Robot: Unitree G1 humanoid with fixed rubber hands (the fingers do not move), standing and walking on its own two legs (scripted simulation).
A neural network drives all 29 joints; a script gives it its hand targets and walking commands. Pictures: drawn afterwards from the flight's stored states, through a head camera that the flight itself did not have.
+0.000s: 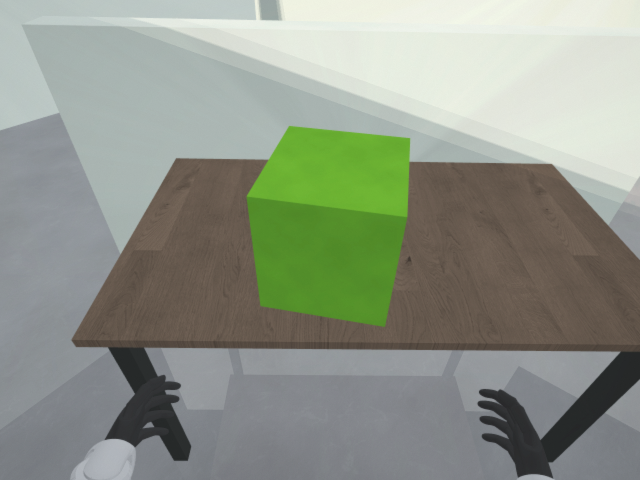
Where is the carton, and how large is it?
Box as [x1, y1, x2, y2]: [246, 126, 409, 326]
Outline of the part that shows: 289,126 246,196 260,305 384,326 407,213 409,138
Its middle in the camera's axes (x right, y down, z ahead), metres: +0.03 -0.03 +0.75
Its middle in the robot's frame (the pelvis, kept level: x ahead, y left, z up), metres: +0.58 +0.01 +0.01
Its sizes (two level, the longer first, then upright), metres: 0.259 0.243 0.259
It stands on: a table, 0.64 m high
